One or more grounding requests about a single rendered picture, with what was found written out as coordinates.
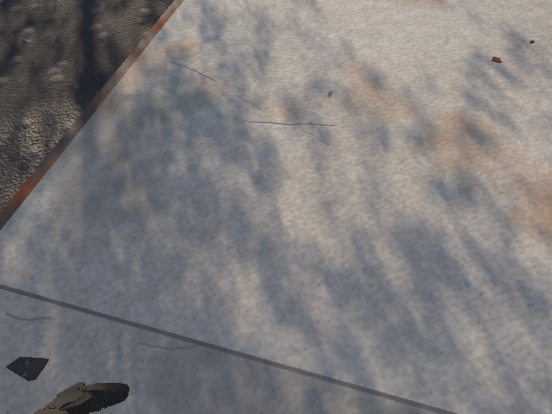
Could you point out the robot left hand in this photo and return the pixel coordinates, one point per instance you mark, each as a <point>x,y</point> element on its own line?
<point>82,399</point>

